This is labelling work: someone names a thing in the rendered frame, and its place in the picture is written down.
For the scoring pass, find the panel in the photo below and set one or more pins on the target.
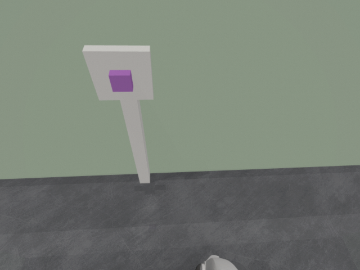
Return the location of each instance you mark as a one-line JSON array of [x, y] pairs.
[[100, 60]]

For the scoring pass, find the robot right thigh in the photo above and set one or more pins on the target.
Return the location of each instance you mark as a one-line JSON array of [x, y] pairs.
[[217, 264]]

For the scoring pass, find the robot right shin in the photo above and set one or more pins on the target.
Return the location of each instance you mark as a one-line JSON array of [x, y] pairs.
[[213, 256]]

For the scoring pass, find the button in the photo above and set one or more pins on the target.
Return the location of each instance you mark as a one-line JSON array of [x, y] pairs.
[[121, 80]]

